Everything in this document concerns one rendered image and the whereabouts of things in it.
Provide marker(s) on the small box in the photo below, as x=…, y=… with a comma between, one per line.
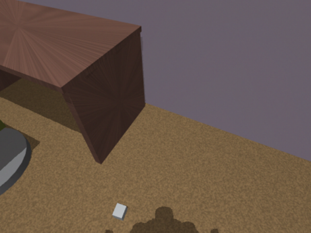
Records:
x=119, y=211

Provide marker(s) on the desk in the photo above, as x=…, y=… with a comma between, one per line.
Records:
x=96, y=63

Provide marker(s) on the office chair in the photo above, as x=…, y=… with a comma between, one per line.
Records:
x=15, y=154

